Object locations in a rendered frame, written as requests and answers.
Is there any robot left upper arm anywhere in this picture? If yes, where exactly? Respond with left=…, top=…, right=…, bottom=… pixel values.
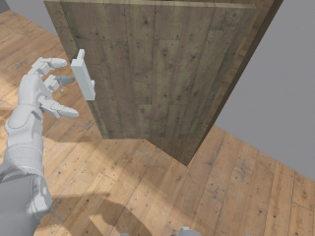
left=0, top=175, right=52, bottom=236

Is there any cupboard door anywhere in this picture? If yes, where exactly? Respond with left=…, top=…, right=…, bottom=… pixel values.
left=43, top=0, right=257, bottom=140

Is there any robot left forearm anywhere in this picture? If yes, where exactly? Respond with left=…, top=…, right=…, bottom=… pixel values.
left=0, top=104, right=44, bottom=184

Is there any right robot shin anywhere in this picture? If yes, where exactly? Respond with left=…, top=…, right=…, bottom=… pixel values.
left=178, top=226, right=190, bottom=232

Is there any left robot hand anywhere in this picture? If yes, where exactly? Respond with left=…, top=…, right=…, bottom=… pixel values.
left=18, top=57, right=79, bottom=119

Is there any handle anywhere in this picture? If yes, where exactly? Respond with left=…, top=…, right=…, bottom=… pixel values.
left=71, top=49, right=95, bottom=100

